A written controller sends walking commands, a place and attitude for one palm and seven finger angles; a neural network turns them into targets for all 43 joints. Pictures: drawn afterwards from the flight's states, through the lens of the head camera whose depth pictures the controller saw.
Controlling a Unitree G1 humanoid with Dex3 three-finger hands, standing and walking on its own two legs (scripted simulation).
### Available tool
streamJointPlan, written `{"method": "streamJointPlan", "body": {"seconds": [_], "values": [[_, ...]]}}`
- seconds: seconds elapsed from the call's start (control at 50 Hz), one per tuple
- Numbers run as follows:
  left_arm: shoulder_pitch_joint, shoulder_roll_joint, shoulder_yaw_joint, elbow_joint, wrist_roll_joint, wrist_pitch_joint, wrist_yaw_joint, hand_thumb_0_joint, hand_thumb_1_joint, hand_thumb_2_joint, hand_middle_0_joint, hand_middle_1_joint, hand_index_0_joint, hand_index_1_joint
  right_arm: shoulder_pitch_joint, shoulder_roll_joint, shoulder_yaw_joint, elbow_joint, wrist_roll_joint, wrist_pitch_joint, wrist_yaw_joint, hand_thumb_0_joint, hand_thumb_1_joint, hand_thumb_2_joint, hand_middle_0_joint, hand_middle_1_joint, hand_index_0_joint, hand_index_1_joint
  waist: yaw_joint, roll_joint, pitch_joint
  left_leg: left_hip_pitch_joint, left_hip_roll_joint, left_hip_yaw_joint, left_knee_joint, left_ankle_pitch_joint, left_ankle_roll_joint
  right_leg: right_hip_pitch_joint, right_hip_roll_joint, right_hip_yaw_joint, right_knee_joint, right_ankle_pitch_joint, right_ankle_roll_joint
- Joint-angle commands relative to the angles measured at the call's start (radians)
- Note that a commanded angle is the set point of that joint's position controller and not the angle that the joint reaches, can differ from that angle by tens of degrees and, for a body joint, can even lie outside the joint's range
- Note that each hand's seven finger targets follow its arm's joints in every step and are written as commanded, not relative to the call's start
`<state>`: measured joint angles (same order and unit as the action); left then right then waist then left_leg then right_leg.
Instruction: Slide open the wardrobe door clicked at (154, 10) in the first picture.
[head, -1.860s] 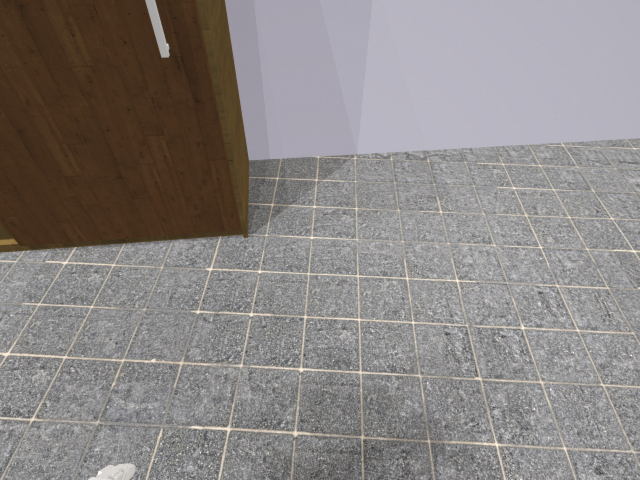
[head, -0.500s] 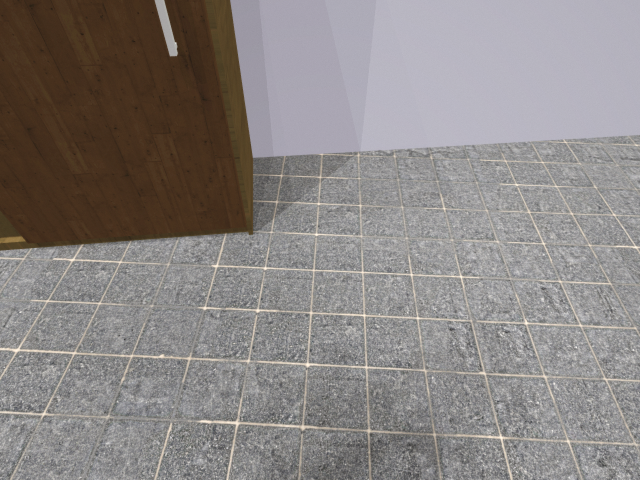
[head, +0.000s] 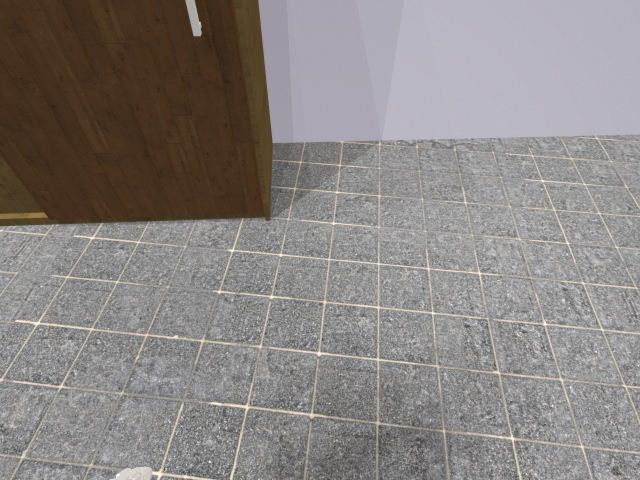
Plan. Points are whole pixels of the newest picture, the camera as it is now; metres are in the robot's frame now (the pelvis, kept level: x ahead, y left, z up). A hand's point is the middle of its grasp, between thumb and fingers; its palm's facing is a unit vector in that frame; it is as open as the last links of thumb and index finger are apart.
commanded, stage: walk to a spot facing it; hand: right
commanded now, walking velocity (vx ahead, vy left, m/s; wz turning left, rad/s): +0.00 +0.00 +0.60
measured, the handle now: out of the picture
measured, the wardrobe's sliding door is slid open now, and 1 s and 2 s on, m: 0.00 0.00 0.00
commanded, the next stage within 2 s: none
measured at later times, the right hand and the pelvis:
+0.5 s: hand out of the picture +0.07 -0.19 -0.17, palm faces -0.19 +0.96 -0.23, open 7.4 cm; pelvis -0.02 -0.01 +0.00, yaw +15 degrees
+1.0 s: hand (405, 431) +0.23 -0.12 -0.16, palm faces -0.60 +0.79 -0.15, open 7.4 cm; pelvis +0.03 -0.02 +0.00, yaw +36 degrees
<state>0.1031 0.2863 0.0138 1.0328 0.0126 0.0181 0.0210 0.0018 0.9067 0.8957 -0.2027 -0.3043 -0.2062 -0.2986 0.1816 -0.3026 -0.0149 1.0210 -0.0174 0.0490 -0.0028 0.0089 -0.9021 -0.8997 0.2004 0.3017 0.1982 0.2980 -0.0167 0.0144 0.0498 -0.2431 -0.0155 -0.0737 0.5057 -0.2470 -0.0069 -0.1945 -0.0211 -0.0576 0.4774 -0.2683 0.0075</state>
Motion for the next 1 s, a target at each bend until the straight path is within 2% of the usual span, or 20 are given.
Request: {"method": "streamJointPlan", "body": {"seconds": [0.0, 0.06, 0.1, 0.12, 0.14, 0.16, 0.2, 0.22, 0.26, 0.34, 0.46, 0.52, 0.54, 0.56, 0.58, 0.62, 0.64, 0.68, 0.86, 0.98], "values": [[0.031, 0.176, 0.058, -0.094, 0.001, -0.011, 0.012, 0.0, 0.9, 0.9, -0.2, -0.3, -0.2, -0.3, 0.017, -0.109, -0.039, -0.114, -0.002, -0.008, 0.005, 0.0, -0.9, -0.9, 0.2, 0.3, 0.2, 0.3, 0.019, -0.119, -0.07, -0.121, 0.032, -0.018, 0.154, 0.182, 0.011, 0.042, -0.221, 0.129, -0.068, 0.169, -0.075], [-0.003, 0.174, 0.074, -0.132, 0.003, -0.017, 0.01, 0.0, 0.9, 0.9, -0.2, -0.3, -0.2, -0.3, 0.058, -0.071, -0.053, -0.141, -0.001, -0.001, 0.012, 0.0, -0.9, -0.9, 0.2, 0.3, 0.2, 0.3, -0.005, -0.21, -0.069, -0.115, 0.036, 0.055, 0.367, -0.227, -0.008, -0.023, -0.35, 0.156, -0.076, 0.321, -0.167], [-0.051, 0.166, 0.078, -0.154, 0.007, -0.013, 0.01, 0.0, 0.9, 0.9, -0.2, -0.3, -0.2, -0.3, 0.148, -0.063, -0.066, -0.133, -0.004, -0.008, 0.017, 0.0, -0.9, -0.9, 0.2, 0.3, 0.2, 0.3, -0.061, -0.142, -0.058, 0.017, 0.056, 0.063, 0.195, -0.113, -0.001, -0.116, -0.296, 0.053, 0.089, 0.298, -0.105], [-0.046, 0.131, 0.075, -0.164, 0.001, -0.002, 0.006, 0.0, 0.9, 0.9, -0.2, -0.3, -0.2, -0.3, 0.201, -0.12, -0.078, -0.124, -0.013, -0.022, 0.013, 0.0, -0.9, -0.9, 0.2, 0.3, 0.2, 0.3, -0.083, 0.074, -0.059, 0.071, 0.126, -0.076, -0.028, 0.112, 0.021, -0.207, -0.169, -0.045, 0.345, 0.106, -0.015], [-0.018, 0.04, 0.058, -0.201, -0.003, 0.002, 0.0, 0.0, 0.9, 0.9, -0.2, -0.3, -0.2, -0.3, 0.204, -0.216, -0.093, -0.135, -0.02, -0.037, -0.002, 0.0, -0.9, -0.9, 0.2, 0.3, 0.2, 0.3, -0.054, 0.371, -0.039, 0.086, 0.371, -0.498, -0.2, 0.348, 0.112, -0.432, 0.001, -0.054, 0.612, -0.314, 0.053], [-0.027, 0.081, 0.063, -0.196, -0.005, 0.015, 0.007, 0.0, 0.9, 0.9, -0.2, -0.3, -0.2, -0.3, 0.204, -0.194, -0.091, -0.148, -0.003, -0.03, -0.013, 0.0, -0.9, -0.9, 0.2, 0.3, 0.2, 0.3, -0.067, 0.251, -0.061, 0.002, 0.366, -0.517, -0.275, 0.16, 0.145, -0.367, -0.019, 0.104, 0.681, -0.291, 0.035], [-0.024, 0.083, 0.07, -0.178, 0.0, 0.009, -0.001, 0.0, 0.9, 0.9, -0.2, -0.3, -0.2, -0.3, 0.072, -0.147, -0.083, -0.18, -0.002, -0.028, -0.011, 0.0, -0.9, -0.9, 0.2, 0.3, 0.2, 0.3, -0.013, 0.141, 0.0, -0.052, 0.279, -0.424, -0.255, 0.01, 0.171, -0.381, -0.049, 0.121, 0.713, -0.151, 0.036], [0.005, 0.075, 0.07, -0.164, 0.003, 0.005, -0.004, 0.0, 0.9, 0.9, -0.2, -0.3, -0.2, -0.3, 0.046, -0.124, -0.08, -0.186, -0.002, -0.033, -0.013, 0.0, -0.9, -0.9, 0.2, 0.3, 0.2, 0.3, 0.006, 0.109, -0.035, -0.03, 0.25, -0.363, -0.228, 0.074, 0.166, -0.356, -0.057, 0.107, 0.688, -0.107, 0.043], [0.03, 0.053, 0.065, -0.151, 0.004, 0.002, 0.0, 0.0, 0.9, 0.9, -0.2, -0.3, -0.2, -0.3, 0.064, -0.109, -0.081, -0.182, -0.003, -0.038, -0.013, 0.0, -0.9, -0.9, 0.2, 0.3, 0.2, 0.3, 0.006, 0.098, -0.104, 0.045, 0.22, -0.306, -0.181, 0.216, 0.169, -0.328, -0.044, 0.084, 0.627, -0.1, 0.054], [-0.002, 0.026, 0.06, -0.164, -0.002, 0.001, 0.007, 0.0, 0.9, 0.9, -0.2, -0.3, -0.2, -0.3, 0.129, -0.116, -0.092, -0.16, -0.005, -0.035, -0.013, 0.0, -0.9, -0.9, 0.2, 0.3, 0.2, 0.3, -0.027, 0.093, -0.137, 0.131, 0.206, -0.322, -0.145, 0.365, 0.187, -0.318, -0.021, 0.067, 0.501, -0.134, 0.061], [0.015, 0.024, 0.058, -0.188, -0.014, -0.011, 0.014, 0.0, 0.9, 0.9, -0.2, -0.3, -0.2, -0.3, 0.088, -0.133, -0.104, -0.178, -0.012, -0.019, -0.011, 0.0, -0.9, -0.9, 0.2, 0.3, 0.2, 0.3, -0.022, 0.15, -0.14, 0.072, 0.185, -0.392, -0.137, 0.348, 0.187, -0.194, 0.003, 0.067, 0.255, -0.175, 0.041], [0.142, 0.031, 0.059, -0.161, -0.02, -0.022, 0.022, 0.0, 0.9, 0.9, -0.2, -0.3, -0.2, -0.3, 0.018, -0.13, -0.101, -0.19, -0.005, -0.011, -0.008, 0.0, -0.9, -0.9, 0.2, 0.3, 0.2, 0.3, 0.046, 0.138, -0.16, -0.065, 0.124, -0.371, -0.077, 0.28, 0.112, 0.04, 0.016, 0.049, -0.026, -0.021, 0.025], [0.185, 0.077, 0.065, -0.155, -0.015, -0.033, 0.027, 0.0, 0.9, 0.9, -0.2, -0.3, -0.2, -0.3, 0.003, -0.092, -0.095, -0.21, 0.002, -0.008, -0.006, 0.0, -0.9, -0.9, 0.2, 0.3, 0.2, 0.3, 0.069, 0.024, -0.168, -0.217, 0.047, -0.302, 0.019, 0.134, 0.063, 0.187, -0.082, 0.138, -0.137, -0.023, -0.008], [0.165, 0.175, 0.082, -0.176, 0.001, -0.035, 0.023, 0.0, 0.9, 0.9, -0.2, -0.3, -0.2, -0.3, 0.019, -0.027, -0.083, -0.233, 0.008, -0.007, 0.01, 0.0, -0.9, -0.9, 0.2, 0.3, 0.2, 0.3, 0.055, -0.288, -0.127, -0.424, -0.097, -0.107, 0.242, -0.21, 0.001, 0.247, -0.344, 0.412, -0.26, -0.071, -0.083], [0.136, 0.206, 0.085, -0.19, 0.005, -0.029, 0.022, 0.0, 0.9, 0.9, -0.2, -0.3, -0.2, -0.3, -0.014, -0.055, -0.095, -0.244, -0.008, -0.007, 0.015, 0.0, -0.9, -0.9, 0.2, 0.3, 0.2, 0.3, 0.061, -0.289, -0.076, -0.444, -0.045, -0.027, 0.461, -0.305, -0.039, 0.115, -0.481, 0.489, -0.287, -0.1, -0.152], [0.069, 0.122, 0.056, -0.203, 0.009, -0.039, 0.021, 0.0, 0.9, 0.9, -0.2, -0.3, -0.2, -0.3, -0.012, -0.082, -0.108, -0.213, -0.019, -0.005, 0.035, 0.0, -0.9, -0.9, 0.2, 0.3, 0.2, 0.3, 0.012, -0.145, -0.021, -0.411, -0.003, -0.015, 0.633, -0.19, -0.047, -0.003, -0.368, 0.358, -0.287, -0.197, -0.132], [0.05, 0.103, 0.052, -0.203, 0.012, -0.045, 0.02, 0.0, 0.9, 0.9, -0.2, -0.3, -0.2, -0.3, 0.014, -0.063, -0.106, -0.198, -0.023, -0.004, 0.047, 0.0, -0.9, -0.9, 0.2, 0.3, 0.2, 0.3, -0.006, -0.131, 0.002, -0.428, 0.008, 0.014, 0.678, -0.128, -0.049, 0.011, -0.313, 0.256, -0.286, -0.199, -0.114], [0.108, 0.083, 0.049, -0.185, 0.01, -0.059, 0.018, 0.0, 0.9, 0.9, -0.2, -0.3, -0.2, -0.3, 0.006, -0.037, -0.094, -0.195, -0.022, -0.005, 0.06, 0.0, -0.9, -0.9, 0.2, 0.3, 0.2, 0.3, 0.012, -0.158, 0.019, -0.457, 0.025, 0.045, 0.701, -0.055, -0.055, 0.055, -0.265, 0.162, -0.28, -0.133, -0.102], [0.343, 0.064, 0.055, -0.085, 0.009, -0.089, 0.018, 0.0, 0.9, 0.9, -0.2, -0.3, -0.2, -0.3, -0.137, 0.017, -0.073, -0.224, -0.019, -0.009, 0.07, 0.0, -0.9, -0.9, 0.2, 0.3, 0.2, 0.3, 0.069, -0.139, 0.066, -0.552, 0.111, 0.095, 0.549, 0.01, -0.064, 0.244, -0.337, 0.038, -0.28, 0.138, -0.13], [0.391, 0.067, 0.061, -0.027, 0.023, -0.088, 0.009, 0.0, 0.9, 0.9, -0.2, -0.3, -0.2, -0.3, -0.252, 0.056, -0.058, -0.242, -0.016, -0.025, 0.075, 0.0, -0.9, -0.9, 0.2, 0.3, 0.2, 0.3, 0.097, -0.16, 0.081, -0.435, 0.112, 0.172, 0.28, -0.027, -0.019, 0.249, -0.359, -0.094, -0.241, 0.228, -0.119]]}}
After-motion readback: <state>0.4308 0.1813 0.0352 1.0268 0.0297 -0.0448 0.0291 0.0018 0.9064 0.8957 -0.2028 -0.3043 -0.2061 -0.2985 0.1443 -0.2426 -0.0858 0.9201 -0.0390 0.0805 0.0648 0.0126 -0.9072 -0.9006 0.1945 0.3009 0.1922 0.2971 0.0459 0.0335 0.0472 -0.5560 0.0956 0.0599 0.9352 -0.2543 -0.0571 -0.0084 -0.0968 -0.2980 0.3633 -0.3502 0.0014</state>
